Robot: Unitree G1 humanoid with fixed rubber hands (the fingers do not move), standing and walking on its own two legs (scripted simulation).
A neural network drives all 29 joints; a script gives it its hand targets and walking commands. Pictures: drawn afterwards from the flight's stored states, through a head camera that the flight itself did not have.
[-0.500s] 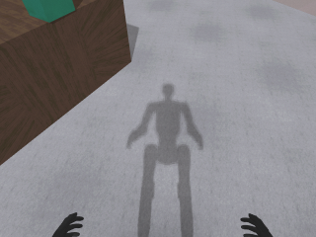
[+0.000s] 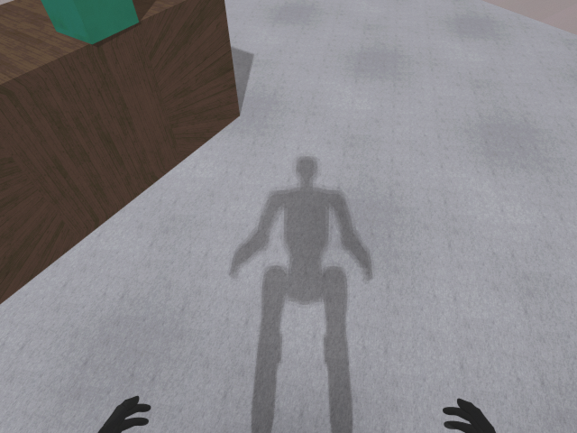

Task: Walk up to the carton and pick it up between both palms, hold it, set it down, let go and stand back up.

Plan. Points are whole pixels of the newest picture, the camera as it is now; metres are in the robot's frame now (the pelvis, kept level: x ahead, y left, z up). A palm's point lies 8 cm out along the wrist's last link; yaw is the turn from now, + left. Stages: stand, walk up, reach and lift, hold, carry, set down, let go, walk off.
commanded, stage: stand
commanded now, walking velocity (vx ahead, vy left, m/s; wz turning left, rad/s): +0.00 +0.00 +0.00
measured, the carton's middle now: out of the picture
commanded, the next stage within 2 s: walk up in 0.80 s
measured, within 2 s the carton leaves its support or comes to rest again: neither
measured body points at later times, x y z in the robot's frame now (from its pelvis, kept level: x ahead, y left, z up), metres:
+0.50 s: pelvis -0.02 +0.00 +0.00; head -0.01 +0.00 +0.45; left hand +0.09 +0.28 -0.11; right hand +0.10 -0.26 -0.12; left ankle +0.00 +0.12 -0.72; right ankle +0.00 -0.12 -0.72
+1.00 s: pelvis -0.03 +0.00 +0.00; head -0.02 +0.00 +0.45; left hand +0.06 +0.29 -0.12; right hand +0.08 -0.26 -0.13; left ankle +0.00 +0.12 -0.72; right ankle +0.00 -0.12 -0.72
